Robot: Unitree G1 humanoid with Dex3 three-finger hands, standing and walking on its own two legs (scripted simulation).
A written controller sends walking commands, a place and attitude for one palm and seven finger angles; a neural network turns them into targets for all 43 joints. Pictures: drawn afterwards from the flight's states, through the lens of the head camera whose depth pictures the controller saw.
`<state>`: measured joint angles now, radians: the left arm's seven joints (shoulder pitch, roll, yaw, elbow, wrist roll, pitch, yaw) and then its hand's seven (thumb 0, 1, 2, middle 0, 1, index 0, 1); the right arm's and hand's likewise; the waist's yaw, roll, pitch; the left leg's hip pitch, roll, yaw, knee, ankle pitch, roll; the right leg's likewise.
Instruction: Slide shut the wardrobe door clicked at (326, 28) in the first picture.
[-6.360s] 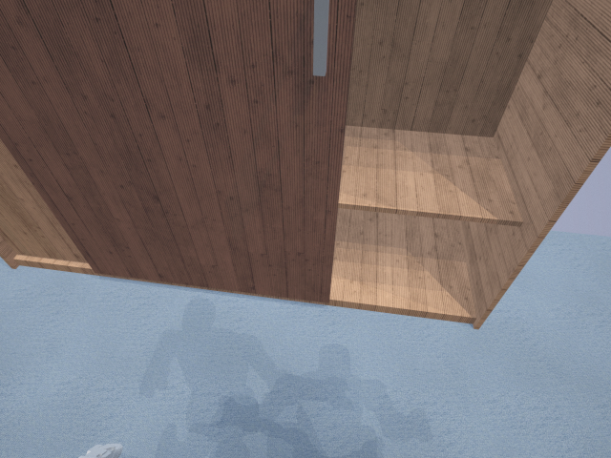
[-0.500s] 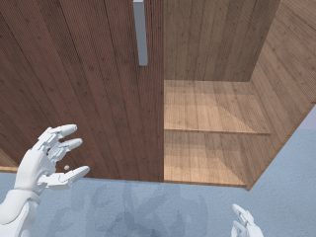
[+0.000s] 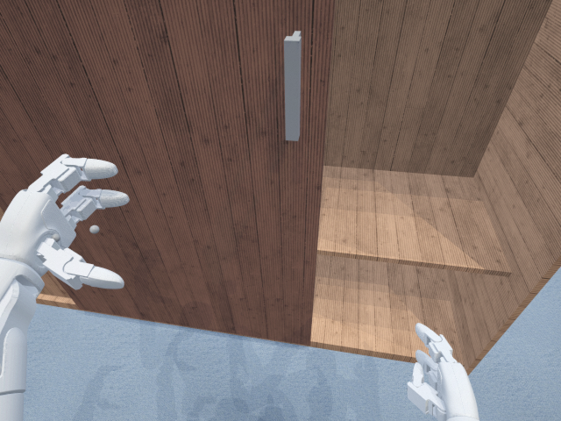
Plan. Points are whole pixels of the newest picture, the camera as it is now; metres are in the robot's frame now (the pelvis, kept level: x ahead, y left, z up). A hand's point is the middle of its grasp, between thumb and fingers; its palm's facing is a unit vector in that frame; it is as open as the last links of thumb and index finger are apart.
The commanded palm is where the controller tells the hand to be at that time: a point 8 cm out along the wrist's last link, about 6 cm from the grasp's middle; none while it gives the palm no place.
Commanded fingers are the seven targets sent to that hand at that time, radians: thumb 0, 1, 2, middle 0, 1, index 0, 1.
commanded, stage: raise the hand with hooked fingers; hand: left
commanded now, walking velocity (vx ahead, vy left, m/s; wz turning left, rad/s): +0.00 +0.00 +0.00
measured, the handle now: (294, 87) +0.56 +0.05 +0.25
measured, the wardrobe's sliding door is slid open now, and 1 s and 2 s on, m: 0.54 0.54 0.54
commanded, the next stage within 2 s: move the hooked fingers beside the handle in 0.80 s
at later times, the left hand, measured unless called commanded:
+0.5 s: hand (73, 170) +0.28 +0.27 +0.26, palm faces +0.03 -0.99 -0.16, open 14.0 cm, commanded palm +0.25 +0.31 +0.27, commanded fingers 0.00 -0.50 0.30 -0.30 -1.20 -0.30 -1.20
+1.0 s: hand (79, 165) +0.29 +0.27 +0.27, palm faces +0.05 -0.99 -0.15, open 14.0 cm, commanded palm +0.27 +0.30 +0.27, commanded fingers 0.00 -0.50 0.30 -0.30 -1.20 -0.30 -1.20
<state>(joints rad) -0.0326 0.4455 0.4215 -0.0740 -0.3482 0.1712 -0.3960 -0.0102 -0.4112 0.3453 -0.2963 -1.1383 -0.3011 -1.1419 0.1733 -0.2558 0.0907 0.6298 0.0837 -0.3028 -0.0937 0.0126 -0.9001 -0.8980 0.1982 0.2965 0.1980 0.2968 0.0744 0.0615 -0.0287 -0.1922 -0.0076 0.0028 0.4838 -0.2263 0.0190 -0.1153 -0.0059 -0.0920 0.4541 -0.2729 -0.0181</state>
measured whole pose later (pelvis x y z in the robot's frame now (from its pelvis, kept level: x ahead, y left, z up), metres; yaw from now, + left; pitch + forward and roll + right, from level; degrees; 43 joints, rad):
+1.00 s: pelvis +0.01 -0.01 +0.00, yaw +0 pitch -3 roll +0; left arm -0.28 0.57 0.52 0.04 -0.35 0.37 -0.49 -0.02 -0.51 0.30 -0.30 -1.20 -0.31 -1.20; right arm 0.17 -0.28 0.10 0.64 0.11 -0.21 -0.08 0.01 -0.90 -0.90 0.20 0.30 0.20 0.30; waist 0.07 0.08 -0.05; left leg -0.18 -0.01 -0.01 0.46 -0.23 0.01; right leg -0.11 -0.01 -0.10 0.44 -0.29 -0.03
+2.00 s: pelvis +0.01 -0.01 +0.00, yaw -1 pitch -2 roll +0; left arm -0.71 0.41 0.28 0.45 -0.23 0.32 -0.23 -0.02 -0.51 0.30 -0.30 -1.20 -0.31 -1.20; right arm 0.20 -0.27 0.07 0.69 0.09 -0.14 -0.08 0.01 -0.90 -0.90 0.20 0.30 0.20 0.30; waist 0.00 0.06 -0.04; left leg -0.19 0.00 0.02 0.43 -0.21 0.01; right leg -0.13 0.00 -0.07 0.43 -0.27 -0.03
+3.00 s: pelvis +0.03 +0.00 +0.00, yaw -3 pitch +3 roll +0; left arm -0.97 0.37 0.26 0.83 -0.14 0.16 -0.12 -0.02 -0.51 0.30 -0.30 -1.20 -0.30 -1.20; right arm 0.33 -0.28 0.01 0.73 0.06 -0.14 -0.06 0.01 -0.90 -0.90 0.20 0.30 0.20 0.30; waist -0.05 0.05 -0.05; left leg -0.25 0.01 0.04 0.44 -0.24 0.02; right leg -0.19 0.01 -0.05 0.42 -0.27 -0.02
